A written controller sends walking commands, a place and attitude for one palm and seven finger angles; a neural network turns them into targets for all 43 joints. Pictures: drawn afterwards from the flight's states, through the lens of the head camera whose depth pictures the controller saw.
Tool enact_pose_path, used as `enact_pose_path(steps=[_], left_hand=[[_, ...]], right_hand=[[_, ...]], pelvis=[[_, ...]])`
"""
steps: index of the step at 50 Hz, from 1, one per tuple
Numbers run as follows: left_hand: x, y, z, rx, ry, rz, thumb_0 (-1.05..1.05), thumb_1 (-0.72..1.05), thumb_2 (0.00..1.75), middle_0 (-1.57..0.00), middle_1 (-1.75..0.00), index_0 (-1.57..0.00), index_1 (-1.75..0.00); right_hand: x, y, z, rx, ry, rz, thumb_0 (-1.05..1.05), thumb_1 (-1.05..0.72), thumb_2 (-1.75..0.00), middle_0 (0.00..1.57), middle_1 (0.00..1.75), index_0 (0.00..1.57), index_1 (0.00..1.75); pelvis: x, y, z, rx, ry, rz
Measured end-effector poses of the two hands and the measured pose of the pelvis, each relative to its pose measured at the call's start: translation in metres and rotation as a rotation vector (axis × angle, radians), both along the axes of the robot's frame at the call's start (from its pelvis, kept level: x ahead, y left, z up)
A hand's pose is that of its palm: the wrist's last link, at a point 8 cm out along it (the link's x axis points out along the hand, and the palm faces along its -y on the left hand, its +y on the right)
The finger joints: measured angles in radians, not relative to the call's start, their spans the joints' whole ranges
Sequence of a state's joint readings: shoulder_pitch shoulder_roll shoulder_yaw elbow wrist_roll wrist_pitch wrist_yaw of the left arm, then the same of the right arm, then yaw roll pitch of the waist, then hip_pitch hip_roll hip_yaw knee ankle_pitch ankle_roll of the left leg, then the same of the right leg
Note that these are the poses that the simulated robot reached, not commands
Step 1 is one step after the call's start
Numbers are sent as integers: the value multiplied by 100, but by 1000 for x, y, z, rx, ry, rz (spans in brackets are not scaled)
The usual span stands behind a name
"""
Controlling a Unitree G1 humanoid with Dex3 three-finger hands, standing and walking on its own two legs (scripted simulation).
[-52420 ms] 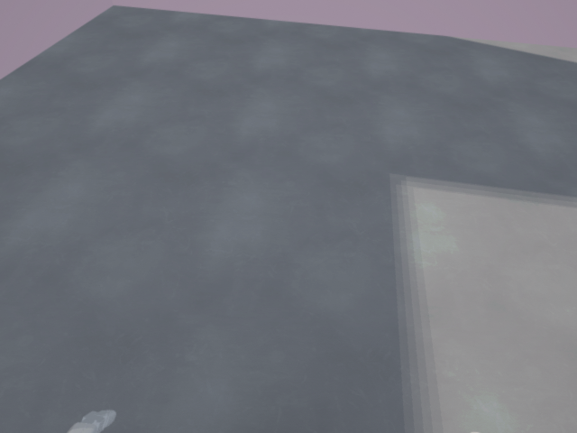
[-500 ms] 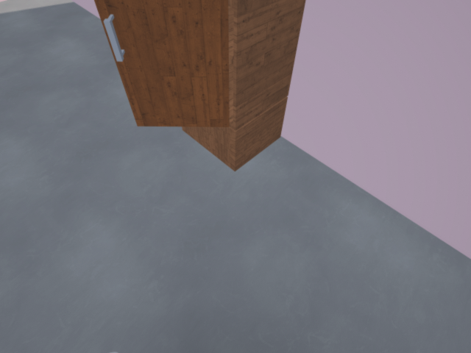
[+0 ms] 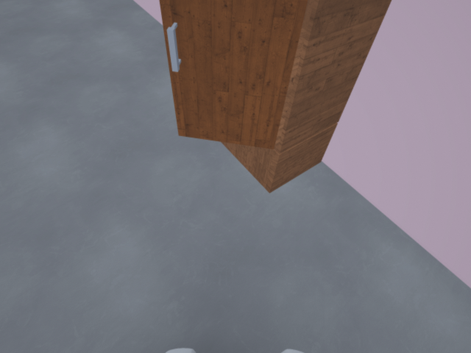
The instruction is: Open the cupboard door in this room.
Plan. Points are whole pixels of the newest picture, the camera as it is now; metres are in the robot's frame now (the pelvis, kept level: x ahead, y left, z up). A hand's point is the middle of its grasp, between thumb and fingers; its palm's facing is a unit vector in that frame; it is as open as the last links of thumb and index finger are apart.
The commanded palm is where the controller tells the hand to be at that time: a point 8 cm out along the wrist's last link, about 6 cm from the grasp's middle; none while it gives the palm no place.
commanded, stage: take the last steps up to it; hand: left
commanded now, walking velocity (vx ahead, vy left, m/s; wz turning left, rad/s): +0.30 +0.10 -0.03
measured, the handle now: (175, 47) +0.96 +0.28 +0.00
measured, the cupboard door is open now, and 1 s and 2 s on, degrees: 45 45 45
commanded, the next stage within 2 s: come to a stop and stand still in 0.76 s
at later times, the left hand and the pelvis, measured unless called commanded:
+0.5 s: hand (145, 328) +0.17 +0.18 -0.14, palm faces +0.07 -0.97 -0.22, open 7.2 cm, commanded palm none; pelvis +0.17 +0.00 +0.03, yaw +0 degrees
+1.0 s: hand (130, 221) +0.40 +0.29 -0.16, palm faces +0.04 -0.98 -0.18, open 7.3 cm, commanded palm none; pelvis +0.34 +0.11 +0.01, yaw -1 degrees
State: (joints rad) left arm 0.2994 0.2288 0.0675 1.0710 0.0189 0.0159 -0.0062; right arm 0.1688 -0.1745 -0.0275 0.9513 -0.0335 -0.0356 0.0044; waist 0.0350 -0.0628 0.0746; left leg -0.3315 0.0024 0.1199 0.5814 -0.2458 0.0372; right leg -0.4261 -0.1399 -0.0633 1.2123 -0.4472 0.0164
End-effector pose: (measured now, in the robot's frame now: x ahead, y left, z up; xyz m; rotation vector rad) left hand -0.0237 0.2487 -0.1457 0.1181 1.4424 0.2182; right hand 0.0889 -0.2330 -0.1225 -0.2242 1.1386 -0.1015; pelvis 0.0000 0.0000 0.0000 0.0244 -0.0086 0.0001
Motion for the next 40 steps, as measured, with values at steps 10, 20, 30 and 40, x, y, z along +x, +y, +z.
enact_pose_path(steps=[10,20,30,40], left_hand=[[173,-7,39,30,-303,-114,0,92,90,-19,-30,-20,-29],[207,-24,39,37,-245,-71,-1,94,90,-20,-30,-20,-29],[173,-9,33,-30,25,34,0,93,90,-20,-30,-20,-29],[226,49,-7,-84,151,52,0,91,90,-20,-30,-20,-29]], right_hand=[[-23,5,-16,67,191,-104,0,-92,-90,20,30,21,30],[38,-7,-12,81,257,-128,1,-91,-90,19,30,20,30],[187,23,5,66,125,-36,1,-91,-90,19,30,20,30],[320,95,-1,8,-52,30,1,-91,-90,19,30,20,30]], pelvis=[[65,4,11,28,1,-11],[138,-8,18,9,7,-8],[214,23,24,-3,23,9],[293,87,-6,-24,4,-8]])
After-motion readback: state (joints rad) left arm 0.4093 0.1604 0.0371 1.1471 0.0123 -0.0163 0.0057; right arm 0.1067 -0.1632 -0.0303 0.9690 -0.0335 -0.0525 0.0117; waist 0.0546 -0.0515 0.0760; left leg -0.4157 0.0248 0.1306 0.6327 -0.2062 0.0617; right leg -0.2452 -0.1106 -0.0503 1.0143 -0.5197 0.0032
